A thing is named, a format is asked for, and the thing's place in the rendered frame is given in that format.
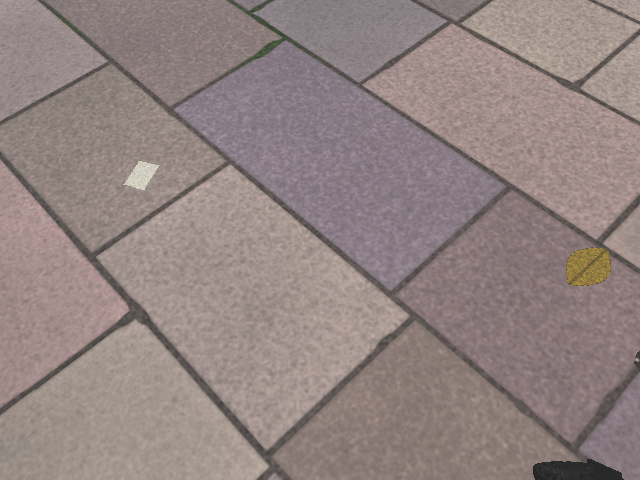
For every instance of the right robot hand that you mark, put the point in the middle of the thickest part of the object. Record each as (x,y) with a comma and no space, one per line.
(559,470)

